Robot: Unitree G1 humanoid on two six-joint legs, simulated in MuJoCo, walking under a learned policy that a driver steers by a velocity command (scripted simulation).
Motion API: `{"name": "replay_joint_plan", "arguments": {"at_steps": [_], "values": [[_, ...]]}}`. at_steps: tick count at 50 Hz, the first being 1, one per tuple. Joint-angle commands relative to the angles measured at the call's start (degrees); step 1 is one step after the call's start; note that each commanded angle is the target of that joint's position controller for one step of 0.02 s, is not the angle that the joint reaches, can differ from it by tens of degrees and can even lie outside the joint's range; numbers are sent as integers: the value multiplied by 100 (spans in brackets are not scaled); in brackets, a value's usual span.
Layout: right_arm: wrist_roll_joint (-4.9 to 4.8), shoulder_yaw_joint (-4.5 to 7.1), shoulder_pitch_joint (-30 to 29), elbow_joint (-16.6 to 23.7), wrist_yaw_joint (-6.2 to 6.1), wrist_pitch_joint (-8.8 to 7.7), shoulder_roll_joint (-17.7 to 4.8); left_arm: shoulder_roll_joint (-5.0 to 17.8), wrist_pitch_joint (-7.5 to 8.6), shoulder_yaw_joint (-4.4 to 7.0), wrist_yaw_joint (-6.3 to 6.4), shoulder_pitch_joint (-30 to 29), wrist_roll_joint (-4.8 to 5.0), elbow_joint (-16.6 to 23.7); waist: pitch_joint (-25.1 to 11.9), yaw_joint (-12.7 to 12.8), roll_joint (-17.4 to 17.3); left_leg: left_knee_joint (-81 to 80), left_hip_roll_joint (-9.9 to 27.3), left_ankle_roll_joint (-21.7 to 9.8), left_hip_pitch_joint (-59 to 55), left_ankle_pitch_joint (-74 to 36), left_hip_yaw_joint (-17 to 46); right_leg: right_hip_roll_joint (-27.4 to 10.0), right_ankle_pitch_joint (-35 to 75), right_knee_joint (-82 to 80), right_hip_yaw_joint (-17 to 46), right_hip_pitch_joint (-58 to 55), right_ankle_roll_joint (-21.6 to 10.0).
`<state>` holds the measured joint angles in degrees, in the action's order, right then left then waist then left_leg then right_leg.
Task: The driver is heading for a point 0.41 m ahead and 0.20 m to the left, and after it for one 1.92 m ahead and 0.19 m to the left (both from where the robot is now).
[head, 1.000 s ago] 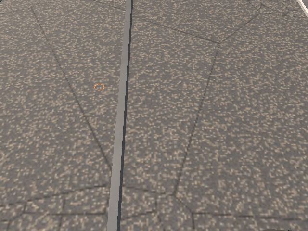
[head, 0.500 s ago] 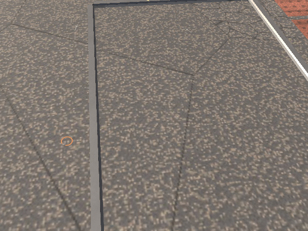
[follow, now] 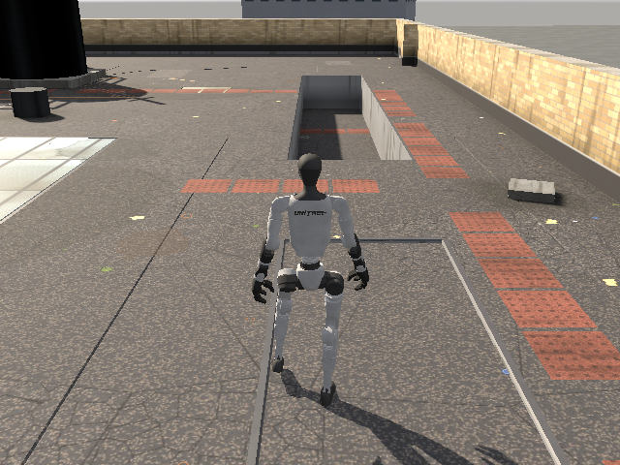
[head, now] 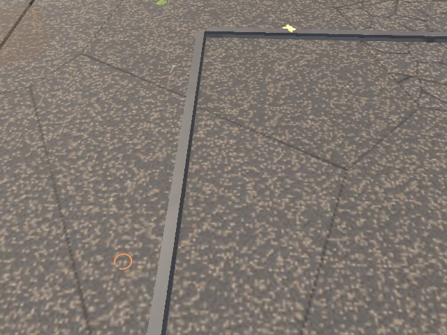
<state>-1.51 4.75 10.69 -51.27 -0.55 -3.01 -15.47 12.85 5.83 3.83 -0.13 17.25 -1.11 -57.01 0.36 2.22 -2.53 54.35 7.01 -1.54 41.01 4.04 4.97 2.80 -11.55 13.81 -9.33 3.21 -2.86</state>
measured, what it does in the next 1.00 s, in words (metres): walks ahead, turning left: left foot, then right foot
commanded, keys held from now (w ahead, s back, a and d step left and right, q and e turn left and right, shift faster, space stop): w+q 0.20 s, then q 0.56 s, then e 0.24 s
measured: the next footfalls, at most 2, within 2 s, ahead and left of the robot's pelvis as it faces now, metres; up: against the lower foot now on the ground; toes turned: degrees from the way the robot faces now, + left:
left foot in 0.24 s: +0.30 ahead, +0.14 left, +0.00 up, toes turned +11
right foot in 0.72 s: +0.49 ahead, -0.01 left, +0.00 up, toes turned +31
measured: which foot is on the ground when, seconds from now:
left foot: up 0.00-0.22, down 0.24-0.72, up 0.74-0.96, down 0.98-1.00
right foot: down 0.00-0.24, up 0.26-0.70, down 0.72-1.00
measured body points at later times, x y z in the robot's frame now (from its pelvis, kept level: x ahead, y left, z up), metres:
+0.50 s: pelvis +0.25 +0.07 +0.00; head +0.30 +0.10 +0.44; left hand +0.35 +0.38 -0.11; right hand +0.43 -0.18 -0.11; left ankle +0.26 +0.13 -0.75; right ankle +0.37 -0.09 -0.67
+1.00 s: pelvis +0.35 +0.06 -0.01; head +0.39 +0.07 +0.44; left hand +0.33 +0.35 -0.12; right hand +0.62 -0.10 -0.11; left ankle +0.27 +0.17 -0.72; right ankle +0.45 -0.03 -0.75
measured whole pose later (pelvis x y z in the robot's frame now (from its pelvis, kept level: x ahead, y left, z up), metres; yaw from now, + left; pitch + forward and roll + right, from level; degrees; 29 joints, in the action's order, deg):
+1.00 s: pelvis +0.35 +0.06 -0.01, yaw +27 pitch +2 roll +1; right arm -0.3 3.2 8.1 -39.1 -1.9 2.1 -15.3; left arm 14.7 -0.3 3.1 0.0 10.0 0.3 -44.1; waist 2.8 2.5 0.2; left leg 38.8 -1.1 2.9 17.8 26.5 4.0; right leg 0.5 -9.5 27.1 4.3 19.3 -0.1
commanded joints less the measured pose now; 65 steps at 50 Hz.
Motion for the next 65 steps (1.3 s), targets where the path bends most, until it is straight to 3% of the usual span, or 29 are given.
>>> {"name": "replay_joint_plan", "arguments": {"at_steps": [1, 7, 9, 11, 12, 13, 14, 15, 16, 17, 20, 25, 31, 35, 36, 37, 38, 39, 40, 44, 46, 50, 52, 54, 56, 57, 60, 63, 65], "values": [[46, -28, -220, 356, 105, -39, -97, 832, 83, 134, 101, -362, 29, 394, 317, -91, 510, -868, 19, 7, -300, -850, -256, -1519, 1614, -815, 265, 485, -649], [27, -89, -1057, 928, 346, -24, -109, 1067, -176, 209, 163, 133, 157, 279, 523, 108, 449, -1679, -216, -259, 13, -70, -765, -1940, 2885, -140, -103, -880, -519], [24, 15, -739, 997, 404, 3, -323, 1253, -261, 260, 206, -35, 175, 380, 152, -190, 724, -1648, -596, -452, -763, 542, -1112, -1954, 4835, 667, -267, -1012, -382], [16, 303, 739, 699, 366, 23, -841, 1308, -353, 256, 243, -294, 191, 507, -592, -1027, 665, -2161, -1081, -777, -2763, 286, -1204, -1629, 5399, 2789, -436, -449, -82], [58, 488, 1355, 609, 215, 59, -1447, 1136, -291, 191, 242, -227, 91, 691, -1115, -1167, -246, -2350, -203, -1139, -4368, -821, 273, -1233, 3075, 4712, -454, 986, 271], [148, 492, 874, 852, 185, 23, -1852, 347, -100, -42, 139, 289, -4, 939, -1778, -403, -1465, -3033, 1355, -2458, -5986, -1813, 3606, 185, -2279, 6951, 367, 3235, 686], [160, 364, 1056, 924, 219, 2, -1441, 874, 115, 50, 39, -162, 176, 979, -2303, -822, -567, -3263, 1377, -2418, -6082, -2429, 3607, -69, -2375, 7256, 1543, 3557, 558], [168, 282, 759, 971, 213, -39, -1126, 940, 166, 76, 23, -502, 332, 1128, -1665, -729, -297, -3093, 1179, -2156, -5545, -2890, 2603, -336, -2056, 7073, 1509, 3791, 443], [81, 246, 438, 998, 223, -69, -943, 894, 151, 83, 74, -587, 263, 1098, -961, -508, 304, -3132, 838, -1855, -4631, -2986, 1868, -590, -1671, 6492, 1421, 3757, 432], [46, 196, 169, 1062, 184, -62, -747, 991, 74, 147, 139, -659, 129, 1086, -696, -356, 371, -3255, 647, -1666, -3954, -2828, 1479, -765, -1439, 6026, 1369, 3516, 436], [184, 208, -5, 1190, 115, -25, -876, 860, -196, 171, 192, -500, 62, 1194, -558, -36, 200, -3489, 402, -1615, -2883, -3398, 1105, -732, -1146, 5339, 1302, 2836, 576], [57, 268, 90, 1268, -70, 164, -1066, 727, -326, 111, 218, -979, 42, 1437, -835, -146, -152, -3252, 45, -1245, -2871, -3177, 851, -439, -4, 3773, 1279, 2823, 810], [91, 246, 165, 1388, -176, 399, -1035, 832, -340, 112, 128, -1678, 101, 1728, -665, -388, -506, -2907, 5, -990, -3043, -1730, 1567, -137, 99, 2558, 1463, 2665, 805], [41, 190, -203, 1612, -192, 427, -951, 1000, -188, 203, 64, -1220, 99, 1707, -588, -16, -721, -2356, -253, -682, -3077, -1151, 2063, -116, 745, 942, 1435, 1653, 512], [95, 124, -126, 1698, -194, 408, -737, 1242, -158, 268, 85, -988, 29, 1697, -801, -10, -411, -1820, -531, -421, -2644, -415, 1852, -777, 1782, 771, 1845, 761, 263], [213, 27, 374, 1743, -191, 381, -367, 1608, -206, 327, 146, -925, -65, 1771, -1118, -345, 984, -498, -1270, -66, -1647, 2319, 976, -2069, 4082, 1018, 2985, -357, -390], [120, 102, 725, 1802, -172, 355, -705, 1523, -281, 319, 117, -591, -147, 1648, -1343, -405, 2098, 693, -1552, 244, -703, 4060, 483, -2944, 4484, 853, 4399, -692, -1426], [114, 222, 835, 1608, -165, 352, -1147, 1218, -284, 242, 94, -722, -51, 1779, -1156, -322, 1420, 1596, -1237, 454, -579, 3705, 595, -2718, 4025, 851, 4154, -485, -1498], [96, 257, 553, 1525, -180, 408, -1198, 973, -308, 178, 91, -841, -18, 1801, -936, -239, 994, 1928, -1162, 559, -514, 3285, 516, -2261, 3638, 974, 3380, -252, -1230], [154, 8, 414, 1490, -161, 544, -406, 727, -434, 4, 41, -1394, 29, 1758, -597, -496, 989, 525, -862, 699, -1610, 2550, 44, -1257, 2571, 670, 2146, 964, -797], [194, -78, 110, 1551, -138, 478, -233, 945, -502, 90, 15, -1253, 94, 1726, -566, -270, 1367, -889, -839, 708, -2084, 2499, -305, -1082, 2447, 647, 2117, 932, -785], [102, 51, 233, 1421, -154, 434, -589, 1353, -588, 220, 41, -948, 217, 1711, -596, -257, 1420, -2877, -973, 423, -2790, 1083, -331, -1301, 1463, 713, 2818, 769, -791], [170, 176, 14, 1381, -177, 401, -846, 1316, -580, 226, 46, -783, 321, 1699, -726, -110, 433, -2844, -883, 69, -3570, 468, -206, -917, 921, 825, 2596, 1273, -325], [307, 267, 416, 1286, -225, 452, -923, 1233, -528, 219, 40, -1080, 342, 1741, -946, -388, 48, -2799, -325, -270, -4364, -20, 223, -569, 507, 1288, 2260, 2085, -6], [409, 332, 256, 1343, -269, 462, -1068, 883, -565, 134, -26, -1251, 279, 1871, -612, -415, -1105, -3403, 1103, -1166, -4035, -518, 1445, -43, -1152, 2804, 1339, 2994, 352], [487, 253, 56, 1513, -298, 401, -851, 1053, -615, 208, -15, -1333, 248, 1861, -355, -490, -963, -3649, 1554, -1588, -3658, -1051, 1667, -224, -2134, 4133, 1400, 3245, 492], [290, 141, -817, 1651, -324, 274, -596, 1030, -872, 252, 47, -616, 199, 1616, -94, 88, -753, -3452, 924, -1330, -3208, -1186, 425, -529, -1493, 5217, 1415, 3111, 786], [238, 172, -753, 1634, -381, 413, -696, 719, -906, 63, -138, -788, 229, 1773, -244, -31, -928, -2912, 353, -1029, -3160, -1085, -456, -582, -972, 3915, 876, 2349, 974], [217, 246, -461, 1600, -402, 500, -911, 761, -858, 13, -305, -910, 258, 1921, -450, -201, -939, -2482, 519, -1096, -3287, -854, -400, -483, -1097, 3003, 602, 1825, 915]]}}
Keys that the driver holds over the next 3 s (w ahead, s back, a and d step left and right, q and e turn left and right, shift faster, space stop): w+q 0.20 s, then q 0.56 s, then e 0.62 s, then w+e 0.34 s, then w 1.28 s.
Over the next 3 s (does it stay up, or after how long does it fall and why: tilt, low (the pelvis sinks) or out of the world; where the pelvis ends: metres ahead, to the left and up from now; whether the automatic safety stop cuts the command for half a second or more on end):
stays up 1.02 0.05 0.00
